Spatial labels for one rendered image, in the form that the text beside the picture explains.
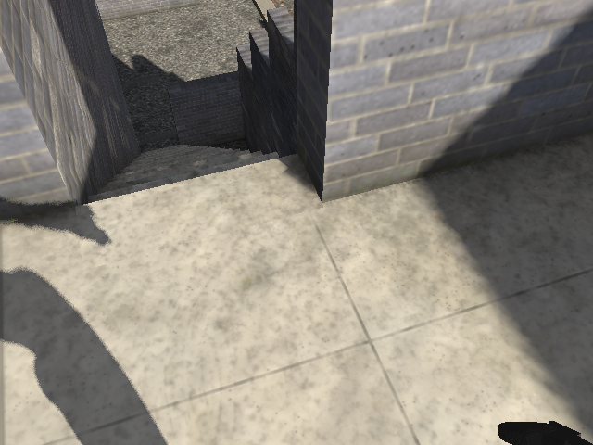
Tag stairs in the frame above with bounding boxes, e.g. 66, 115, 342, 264
88, 145, 279, 203

